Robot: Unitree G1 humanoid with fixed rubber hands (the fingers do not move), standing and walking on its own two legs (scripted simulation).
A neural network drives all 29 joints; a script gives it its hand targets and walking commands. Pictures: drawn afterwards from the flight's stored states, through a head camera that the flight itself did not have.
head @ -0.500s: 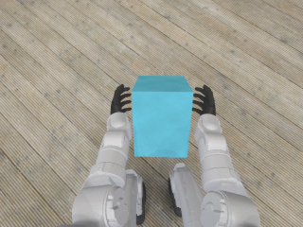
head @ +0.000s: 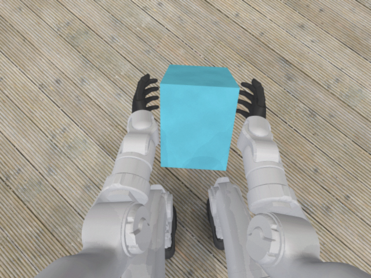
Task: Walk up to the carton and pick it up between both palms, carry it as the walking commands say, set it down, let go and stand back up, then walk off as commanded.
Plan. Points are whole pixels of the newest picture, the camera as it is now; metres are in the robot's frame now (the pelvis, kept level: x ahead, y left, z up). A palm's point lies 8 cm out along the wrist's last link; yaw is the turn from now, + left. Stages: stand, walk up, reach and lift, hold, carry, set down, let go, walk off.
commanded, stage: set down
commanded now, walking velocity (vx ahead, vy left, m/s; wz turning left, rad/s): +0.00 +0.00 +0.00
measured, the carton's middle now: (196, 114) +0.48 -0.04 -0.19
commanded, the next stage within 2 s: none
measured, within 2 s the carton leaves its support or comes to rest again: neither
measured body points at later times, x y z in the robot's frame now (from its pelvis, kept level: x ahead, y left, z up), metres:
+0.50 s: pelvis -0.02 +0.00 -0.07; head +0.26 -0.01 +0.28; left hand +0.50 +0.09 -0.17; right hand +0.46 -0.16 -0.17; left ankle +0.09 +0.10 -0.53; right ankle +0.10 -0.11 -0.53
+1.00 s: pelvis -0.02 +0.00 -0.13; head +0.31 +0.00 +0.18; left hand +0.52 +0.08 -0.26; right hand +0.48 -0.17 -0.25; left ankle +0.09 +0.10 -0.53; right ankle +0.10 -0.11 -0.53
